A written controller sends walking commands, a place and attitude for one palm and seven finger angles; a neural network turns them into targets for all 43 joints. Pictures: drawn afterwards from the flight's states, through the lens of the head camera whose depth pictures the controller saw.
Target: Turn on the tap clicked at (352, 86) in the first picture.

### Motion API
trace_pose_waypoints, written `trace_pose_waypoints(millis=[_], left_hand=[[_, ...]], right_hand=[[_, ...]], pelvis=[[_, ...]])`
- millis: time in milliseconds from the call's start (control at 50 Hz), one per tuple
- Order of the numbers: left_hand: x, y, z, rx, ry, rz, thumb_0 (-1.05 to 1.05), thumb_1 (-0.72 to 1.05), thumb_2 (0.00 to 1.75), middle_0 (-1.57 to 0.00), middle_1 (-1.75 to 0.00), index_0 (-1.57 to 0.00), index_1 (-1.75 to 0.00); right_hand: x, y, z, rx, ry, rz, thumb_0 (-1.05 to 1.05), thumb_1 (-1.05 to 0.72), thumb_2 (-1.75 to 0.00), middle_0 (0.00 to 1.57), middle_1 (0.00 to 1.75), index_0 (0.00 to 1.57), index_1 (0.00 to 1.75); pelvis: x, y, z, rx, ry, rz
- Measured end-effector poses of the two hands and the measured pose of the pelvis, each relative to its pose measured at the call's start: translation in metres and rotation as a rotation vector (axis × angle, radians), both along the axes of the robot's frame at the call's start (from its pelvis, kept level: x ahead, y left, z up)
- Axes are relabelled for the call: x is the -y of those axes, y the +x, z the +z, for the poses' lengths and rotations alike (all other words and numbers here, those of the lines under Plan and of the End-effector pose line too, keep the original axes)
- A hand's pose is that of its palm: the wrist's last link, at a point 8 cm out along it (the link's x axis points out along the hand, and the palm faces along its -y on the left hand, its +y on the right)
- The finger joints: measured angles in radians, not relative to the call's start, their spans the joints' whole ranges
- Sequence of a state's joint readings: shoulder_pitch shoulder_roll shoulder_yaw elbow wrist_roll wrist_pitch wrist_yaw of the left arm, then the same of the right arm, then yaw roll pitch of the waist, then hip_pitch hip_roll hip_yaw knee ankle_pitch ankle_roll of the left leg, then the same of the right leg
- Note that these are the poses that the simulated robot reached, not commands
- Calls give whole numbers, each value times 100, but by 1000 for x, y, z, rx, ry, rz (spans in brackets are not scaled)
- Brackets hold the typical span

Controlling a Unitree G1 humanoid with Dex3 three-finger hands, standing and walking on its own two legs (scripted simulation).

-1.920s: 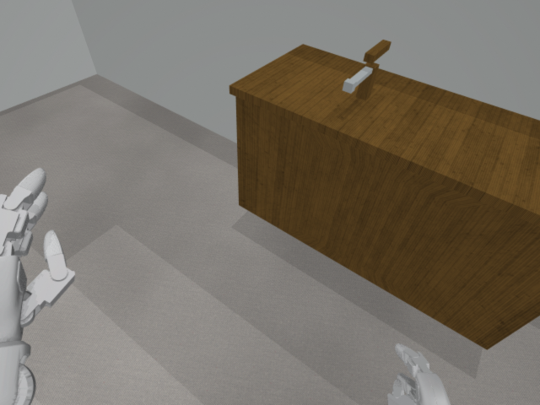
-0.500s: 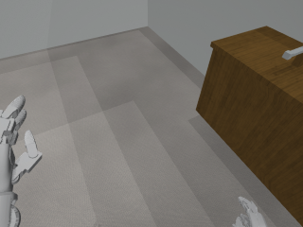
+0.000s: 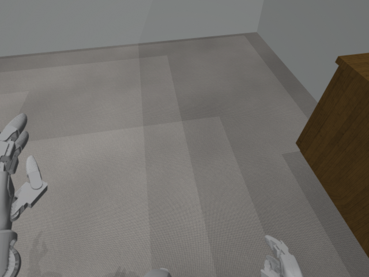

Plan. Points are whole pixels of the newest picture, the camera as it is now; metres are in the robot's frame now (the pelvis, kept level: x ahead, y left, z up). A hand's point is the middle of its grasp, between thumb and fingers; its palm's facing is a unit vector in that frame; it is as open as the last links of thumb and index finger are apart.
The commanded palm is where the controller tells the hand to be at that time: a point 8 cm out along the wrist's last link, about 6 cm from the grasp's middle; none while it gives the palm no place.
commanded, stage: walk around to get in front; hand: left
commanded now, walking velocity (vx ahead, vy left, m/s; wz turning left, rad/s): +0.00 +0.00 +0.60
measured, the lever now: out of the picture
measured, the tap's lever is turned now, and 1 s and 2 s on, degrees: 0 0 0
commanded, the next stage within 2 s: none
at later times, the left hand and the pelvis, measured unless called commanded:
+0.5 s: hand out of the picture +0.09 +0.31 +0.20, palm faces +0.62 -0.69 -0.38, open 7.4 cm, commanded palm +0.02 +0.34 +0.19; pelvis -0.04 +0.02 +0.01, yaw +18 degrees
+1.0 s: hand out of the picture +0.06 +0.31 +0.19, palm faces +0.75 -0.45 -0.49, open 7.4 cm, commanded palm -0.01 +0.32 +0.19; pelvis +0.01 +0.00 +0.02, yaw +34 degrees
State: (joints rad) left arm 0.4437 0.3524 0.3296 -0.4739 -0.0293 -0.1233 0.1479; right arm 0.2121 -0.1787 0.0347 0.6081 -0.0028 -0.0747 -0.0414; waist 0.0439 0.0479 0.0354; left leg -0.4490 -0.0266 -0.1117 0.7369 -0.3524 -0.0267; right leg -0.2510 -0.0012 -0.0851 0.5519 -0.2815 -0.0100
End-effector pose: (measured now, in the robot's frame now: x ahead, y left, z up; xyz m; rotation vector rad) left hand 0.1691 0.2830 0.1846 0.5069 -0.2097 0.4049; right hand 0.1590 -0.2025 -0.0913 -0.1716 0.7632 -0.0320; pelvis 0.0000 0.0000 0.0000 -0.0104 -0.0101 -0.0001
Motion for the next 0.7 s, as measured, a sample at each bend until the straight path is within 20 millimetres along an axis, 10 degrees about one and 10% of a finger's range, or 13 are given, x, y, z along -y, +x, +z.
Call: trace_pose_waypoints(millis=[240, 380, 540, 700], left_hand=[[-20, -56, 12, 55, 19, 80, 1, 89, 90, -21, -30, -21, -30], [-55, -98, 8, 139, 24, 146, 1, 89, 90, -21, -30, -21, -30], [-51, -140, 28, 144, 41, 200, 1, 89, 90, -21, -30, -21, -30], [-46, -163, 22, 37, 63, 385, 1, 89, 90, -21, -30, -21, -30]], right_hand=[[31, 0, 25, -6, -183, 19, 2, -91, -90, 20, 30, 20, 30], [-14, 12, 30, 65, -176, 99, 2, -91, -90, 20, 30, 19, 30], [-81, 2, 30, 34, -11, 272, 1, -90, -90, 21, 30, 20, 30], [-90, 18, 5, -10, 39, 385, 1, -90, -90, 21, 30, 20, 30]], pelvis=[[-4, -19, 9, -18, 30, 167], [-25, -38, -4, -9, 22, 224], [-22, -44, 12, -5, -34, 327], [-3, -30, 8, -20, -12, 402]])
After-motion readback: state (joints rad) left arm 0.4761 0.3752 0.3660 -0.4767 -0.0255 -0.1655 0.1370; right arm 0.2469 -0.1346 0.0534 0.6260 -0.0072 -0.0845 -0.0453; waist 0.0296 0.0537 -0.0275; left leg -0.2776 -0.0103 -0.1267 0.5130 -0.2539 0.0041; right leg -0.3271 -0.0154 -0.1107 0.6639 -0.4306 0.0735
